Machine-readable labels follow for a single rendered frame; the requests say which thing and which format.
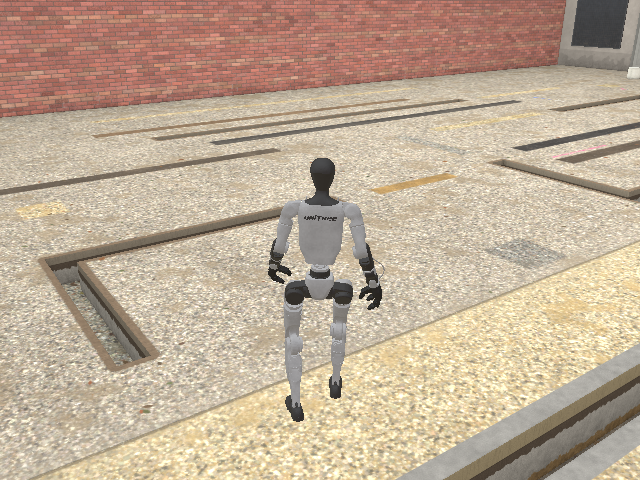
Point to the left robot forearm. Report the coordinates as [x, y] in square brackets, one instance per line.
[275, 258]

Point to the robot right upper arm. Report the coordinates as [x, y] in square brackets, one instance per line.
[353, 212]

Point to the robot right thigh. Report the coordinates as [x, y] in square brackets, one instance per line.
[342, 296]

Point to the robot right hand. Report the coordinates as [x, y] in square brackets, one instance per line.
[376, 293]

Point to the right robot forearm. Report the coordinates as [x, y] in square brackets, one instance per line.
[369, 270]

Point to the robot left upper arm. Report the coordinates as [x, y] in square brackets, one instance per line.
[289, 211]

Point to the right robot foot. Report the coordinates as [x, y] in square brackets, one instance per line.
[335, 390]

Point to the robot left hand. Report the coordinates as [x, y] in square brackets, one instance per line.
[274, 277]

